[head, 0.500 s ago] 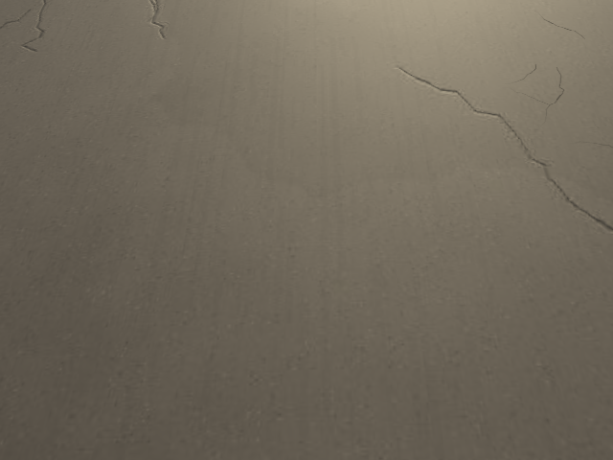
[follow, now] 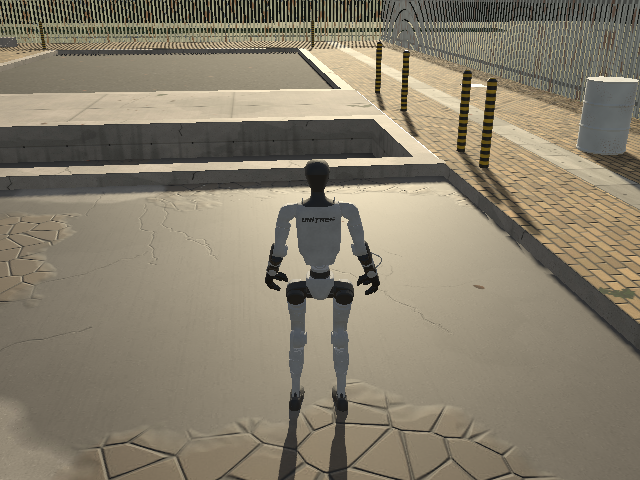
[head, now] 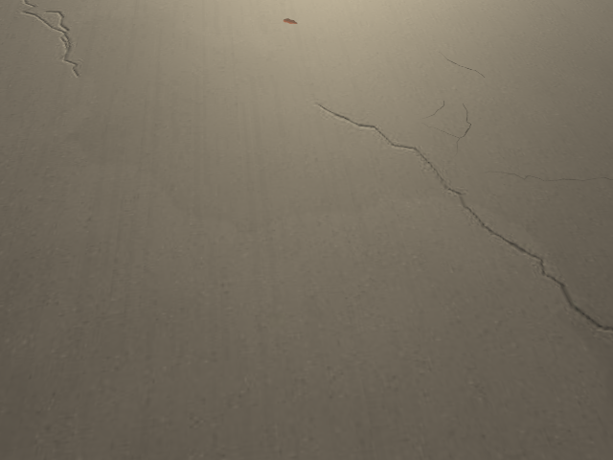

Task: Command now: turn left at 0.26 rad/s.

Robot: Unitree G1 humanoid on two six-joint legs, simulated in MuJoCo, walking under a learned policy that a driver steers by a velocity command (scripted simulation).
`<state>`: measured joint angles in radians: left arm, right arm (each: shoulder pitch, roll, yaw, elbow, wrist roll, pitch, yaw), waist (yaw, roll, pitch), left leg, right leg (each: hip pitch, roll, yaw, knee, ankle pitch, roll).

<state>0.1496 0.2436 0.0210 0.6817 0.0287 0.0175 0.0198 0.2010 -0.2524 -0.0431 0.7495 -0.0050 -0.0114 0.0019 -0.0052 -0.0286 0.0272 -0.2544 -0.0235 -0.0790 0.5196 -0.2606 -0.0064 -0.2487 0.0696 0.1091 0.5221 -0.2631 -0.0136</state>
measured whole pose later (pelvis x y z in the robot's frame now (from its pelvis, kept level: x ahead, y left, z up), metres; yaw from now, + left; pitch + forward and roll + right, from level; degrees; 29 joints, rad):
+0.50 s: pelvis +0.10 +0.09 -0.01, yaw +17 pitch +2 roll -2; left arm 0.39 0.33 0.09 0.76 -0.02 -0.05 0.00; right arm 0.10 -0.30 -0.04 0.58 0.03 -0.02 0.05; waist 0.09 0.00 0.01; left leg -0.47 0.03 0.03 0.62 -0.22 0.05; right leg -0.03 -0.10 -0.13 0.47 -0.45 0.07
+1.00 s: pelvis +0.34 +0.19 -0.01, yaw +12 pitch +3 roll +1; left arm 0.09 0.26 0.03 0.67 -0.02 -0.07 -0.08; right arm 0.36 -0.30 -0.04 0.79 0.00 -0.05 -0.02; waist -0.07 -0.03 0.02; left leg 0.13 -0.07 0.12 0.23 -0.41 0.06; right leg -0.62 -0.01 -0.04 0.57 0.01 -0.06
